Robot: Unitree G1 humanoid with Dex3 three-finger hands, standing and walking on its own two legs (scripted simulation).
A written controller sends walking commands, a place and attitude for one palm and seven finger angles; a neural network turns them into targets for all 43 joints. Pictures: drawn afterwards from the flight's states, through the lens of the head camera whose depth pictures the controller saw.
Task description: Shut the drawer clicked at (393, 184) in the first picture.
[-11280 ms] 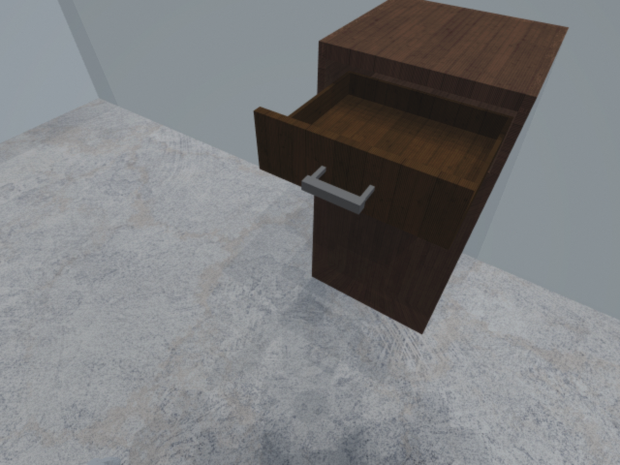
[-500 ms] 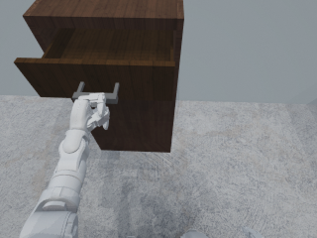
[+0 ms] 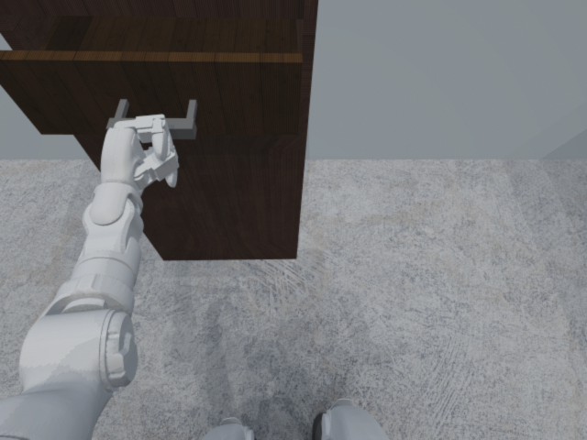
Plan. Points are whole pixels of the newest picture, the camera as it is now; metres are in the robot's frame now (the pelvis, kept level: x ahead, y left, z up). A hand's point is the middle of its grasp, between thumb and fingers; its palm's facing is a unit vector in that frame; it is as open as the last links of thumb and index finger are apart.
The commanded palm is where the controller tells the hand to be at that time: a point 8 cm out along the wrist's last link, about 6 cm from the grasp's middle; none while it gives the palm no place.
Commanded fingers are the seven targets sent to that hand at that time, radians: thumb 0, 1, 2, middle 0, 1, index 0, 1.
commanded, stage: push the drawer shut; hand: left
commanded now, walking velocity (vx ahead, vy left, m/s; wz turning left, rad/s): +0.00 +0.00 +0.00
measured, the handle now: (155, 117) +0.56 +0.18 +0.08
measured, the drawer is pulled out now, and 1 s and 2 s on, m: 0.10 0.00 0.00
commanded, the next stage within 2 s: pull the fist back off the drawer in 1.36 s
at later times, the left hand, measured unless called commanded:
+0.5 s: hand (181, 124) +0.54 +0.14 +0.08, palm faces -0.02 -1.00 -0.03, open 3.0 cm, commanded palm +0.52 +0.18 +0.08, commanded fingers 0.00 0.90 0.90 -1.40 -1.60 -1.40 -1.60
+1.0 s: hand (184, 107) +0.57 +0.13 +0.08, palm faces -0.01 -1.00 -0.04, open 3.0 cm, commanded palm +0.57 +0.17 +0.08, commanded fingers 0.00 0.90 0.90 -1.40 -1.60 -1.40 -1.60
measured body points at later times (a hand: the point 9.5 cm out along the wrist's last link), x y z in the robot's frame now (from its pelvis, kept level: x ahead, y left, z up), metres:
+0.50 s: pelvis +0.01 +0.01 -0.01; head +0.14 +0.01 +0.42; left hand +0.53 +0.19 +0.08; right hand -0.01 -0.25 -0.12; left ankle -0.01 +0.10 -0.70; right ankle +0.04 -0.10 -0.70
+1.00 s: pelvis +0.01 +0.01 -0.01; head +0.17 +0.02 +0.41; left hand +0.57 +0.19 +0.08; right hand -0.04 -0.25 -0.12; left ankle -0.01 +0.10 -0.70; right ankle +0.04 -0.10 -0.70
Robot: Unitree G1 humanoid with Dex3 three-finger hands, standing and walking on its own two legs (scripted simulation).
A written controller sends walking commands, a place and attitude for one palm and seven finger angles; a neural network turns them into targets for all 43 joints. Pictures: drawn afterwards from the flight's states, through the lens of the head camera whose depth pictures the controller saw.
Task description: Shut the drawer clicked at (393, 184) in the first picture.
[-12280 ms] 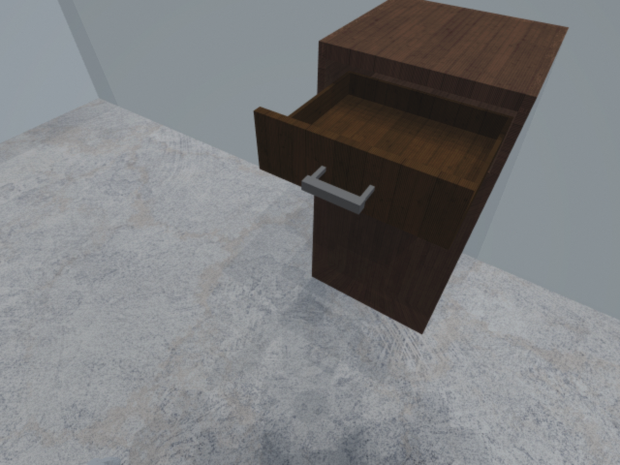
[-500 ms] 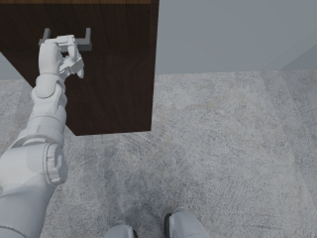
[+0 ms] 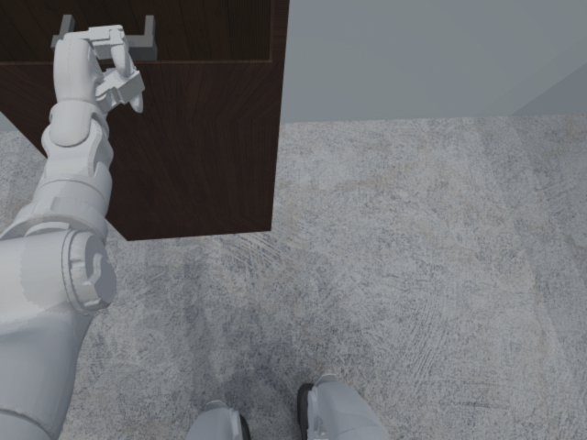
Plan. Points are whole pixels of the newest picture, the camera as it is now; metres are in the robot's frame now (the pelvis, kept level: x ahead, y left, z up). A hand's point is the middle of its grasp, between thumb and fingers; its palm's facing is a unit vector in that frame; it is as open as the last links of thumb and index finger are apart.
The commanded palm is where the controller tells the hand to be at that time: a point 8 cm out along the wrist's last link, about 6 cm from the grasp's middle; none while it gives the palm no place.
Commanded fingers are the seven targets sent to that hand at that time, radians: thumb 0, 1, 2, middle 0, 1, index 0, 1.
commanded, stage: push the drawer shut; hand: left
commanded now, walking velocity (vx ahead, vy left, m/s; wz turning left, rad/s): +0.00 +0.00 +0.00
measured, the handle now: (108, 36) +0.64 +0.16 +0.09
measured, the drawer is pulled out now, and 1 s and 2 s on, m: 0.00 0.00 0.00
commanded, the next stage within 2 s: pull the fist back off the drawer in 0.36 s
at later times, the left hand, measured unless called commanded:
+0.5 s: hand (129, 73) +0.56 +0.13 +0.10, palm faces -0.03 -1.00 -0.05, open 3.1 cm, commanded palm +0.60 +0.16 +0.09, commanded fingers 0.00 0.90 0.90 -1.40 -1.60 -1.40 -1.60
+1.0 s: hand (130, 77) +0.56 +0.13 +0.09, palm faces -0.02 -1.00 -0.04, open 2.9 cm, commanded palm +0.54 +0.16 +0.09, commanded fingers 0.00 0.90 0.90 -1.40 -1.60 -1.40 -1.60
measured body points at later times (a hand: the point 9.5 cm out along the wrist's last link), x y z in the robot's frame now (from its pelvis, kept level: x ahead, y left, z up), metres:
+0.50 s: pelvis -0.03 +0.00 -0.01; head +0.14 +0.02 +0.40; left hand +0.56 +0.18 +0.10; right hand -0.11 -0.25 -0.10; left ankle -0.02 +0.09 -0.68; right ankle +0.02 -0.11 -0.68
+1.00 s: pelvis -0.02 +0.01 -0.01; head +0.15 +0.03 +0.41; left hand +0.56 +0.18 +0.10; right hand -0.09 -0.24 -0.11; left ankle -0.02 +0.09 -0.68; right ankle +0.02 -0.11 -0.68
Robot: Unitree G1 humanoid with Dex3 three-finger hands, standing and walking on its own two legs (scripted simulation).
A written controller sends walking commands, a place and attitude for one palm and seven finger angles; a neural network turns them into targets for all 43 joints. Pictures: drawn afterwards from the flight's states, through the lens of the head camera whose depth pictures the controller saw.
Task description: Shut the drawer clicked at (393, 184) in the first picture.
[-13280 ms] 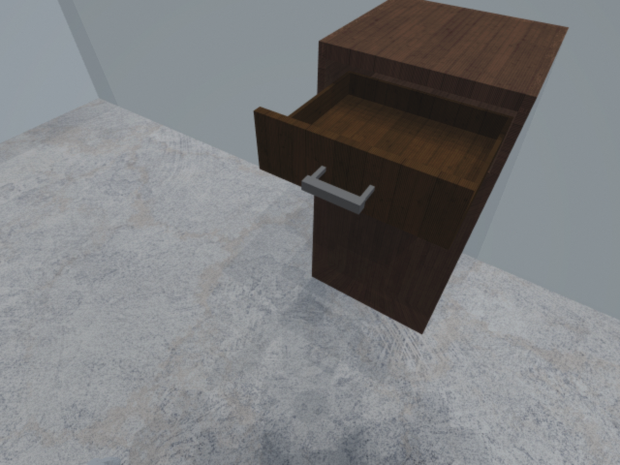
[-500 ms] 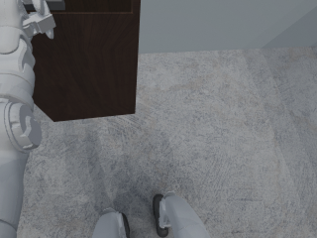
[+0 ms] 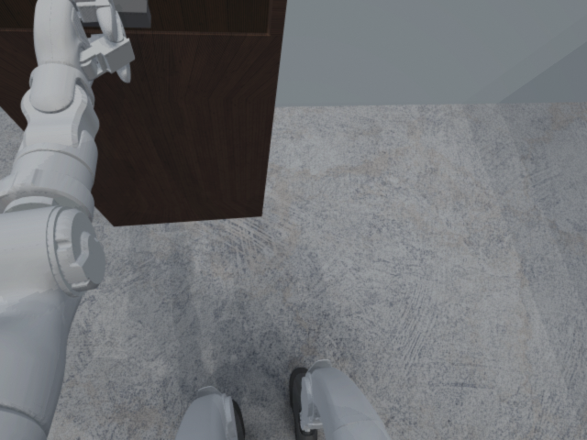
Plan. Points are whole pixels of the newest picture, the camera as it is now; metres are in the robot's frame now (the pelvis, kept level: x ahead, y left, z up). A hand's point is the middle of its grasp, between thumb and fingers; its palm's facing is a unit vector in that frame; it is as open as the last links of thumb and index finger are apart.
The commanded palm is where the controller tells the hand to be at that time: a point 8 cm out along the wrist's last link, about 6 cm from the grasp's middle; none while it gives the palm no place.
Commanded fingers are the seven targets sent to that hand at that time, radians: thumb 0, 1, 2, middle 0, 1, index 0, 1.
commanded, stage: pull the fist back off the drawer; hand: left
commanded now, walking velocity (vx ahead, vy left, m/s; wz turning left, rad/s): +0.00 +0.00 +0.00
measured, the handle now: (98, 0) +0.66 +0.15 +0.10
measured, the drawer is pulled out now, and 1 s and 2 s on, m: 0.00 0.00 0.00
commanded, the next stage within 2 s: draw the hand back to the body in 0.16 s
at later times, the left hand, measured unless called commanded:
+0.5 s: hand (100, 72) +0.53 +0.14 +0.12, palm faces +0.00 -1.00 -0.05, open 3.2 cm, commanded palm +0.47 +0.18 +0.13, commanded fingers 0.00 0.90 0.90 -1.40 -1.60 -1.40 -1.60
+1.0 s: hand out of the picture +0.35 +0.19 +0.18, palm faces +0.19 -0.95 -0.25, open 3.2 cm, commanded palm +0.31 +0.23 +0.19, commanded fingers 0.00 0.90 0.90 -1.40 -1.60 -1.40 -1.60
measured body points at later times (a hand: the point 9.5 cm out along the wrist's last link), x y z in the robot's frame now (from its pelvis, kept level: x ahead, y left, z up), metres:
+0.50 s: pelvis +0.06 -0.01 +0.04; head +0.16 -0.02 +0.48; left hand +0.52 +0.19 +0.13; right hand +0.06 -0.27 -0.09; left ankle +0.00 +0.08 -0.67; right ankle +0.04 -0.12 -0.67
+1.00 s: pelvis +0.04 -0.01 +0.07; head +0.05 -0.03 +0.52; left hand +0.33 +0.23 +0.19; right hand +0.23 -0.24 -0.02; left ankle +0.00 +0.08 -0.67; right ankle +0.04 -0.12 -0.67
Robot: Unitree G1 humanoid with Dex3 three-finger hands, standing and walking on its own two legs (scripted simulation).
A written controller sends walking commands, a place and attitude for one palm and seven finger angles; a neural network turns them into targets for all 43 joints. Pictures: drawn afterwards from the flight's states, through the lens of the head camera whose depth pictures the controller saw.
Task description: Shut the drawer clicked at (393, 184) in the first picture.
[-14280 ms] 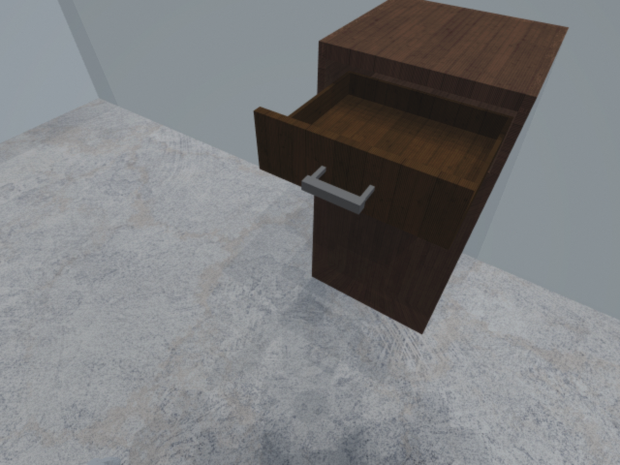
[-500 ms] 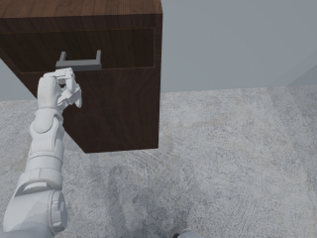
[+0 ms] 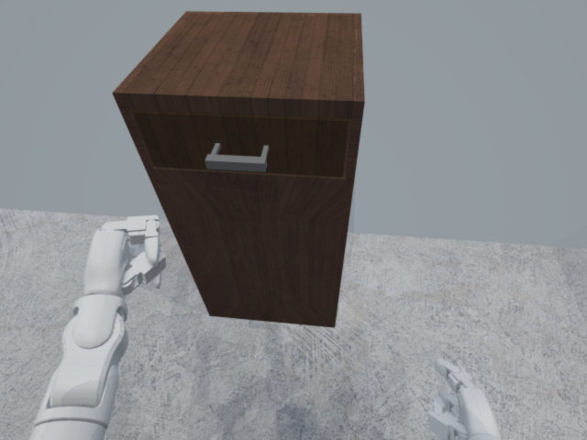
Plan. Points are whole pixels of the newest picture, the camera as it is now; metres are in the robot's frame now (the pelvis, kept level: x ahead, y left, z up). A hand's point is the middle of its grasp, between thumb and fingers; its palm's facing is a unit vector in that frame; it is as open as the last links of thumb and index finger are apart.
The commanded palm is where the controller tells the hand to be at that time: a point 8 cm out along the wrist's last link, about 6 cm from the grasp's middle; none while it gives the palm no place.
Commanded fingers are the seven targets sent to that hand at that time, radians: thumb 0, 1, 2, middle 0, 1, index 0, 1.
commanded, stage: draw the hand back to the body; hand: left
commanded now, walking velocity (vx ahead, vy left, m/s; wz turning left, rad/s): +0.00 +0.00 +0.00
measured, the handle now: (238, 156) +0.62 +0.17 +0.03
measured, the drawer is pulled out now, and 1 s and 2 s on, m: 0.00 0.00 0.00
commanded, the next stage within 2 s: step back with the hand held close in 0.64 s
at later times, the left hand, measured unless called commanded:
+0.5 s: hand (54, 335) +0.18 +0.24 +0.16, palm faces +0.40 -0.81 -0.43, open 3.2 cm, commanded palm +0.13 +0.28 +0.18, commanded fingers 0.00 0.90 0.90 -1.40 -1.60 -1.40 -1.60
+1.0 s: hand (56, 339) +0.17 +0.24 +0.16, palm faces +0.33 -0.81 -0.49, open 3.2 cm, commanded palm +0.11 +0.29 +0.18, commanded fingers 0.00 0.90 0.90 -1.40 -1.60 -1.40 -1.60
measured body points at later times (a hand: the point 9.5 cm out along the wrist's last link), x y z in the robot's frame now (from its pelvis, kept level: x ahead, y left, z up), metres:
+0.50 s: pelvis +0.00 +0.00 +0.00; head -0.02 -0.02 +0.45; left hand +0.15 +0.29 +0.19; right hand +0.18 -0.22 -0.09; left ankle -0.04 +0.10 -0.74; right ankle +0.00 -0.11 -0.74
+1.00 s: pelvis -0.02 +0.01 +0.00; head -0.01 -0.01 +0.45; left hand +0.15 +0.28 +0.19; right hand +0.15 -0.23 -0.09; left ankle -0.04 +0.10 -0.74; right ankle +0.00 -0.11 -0.74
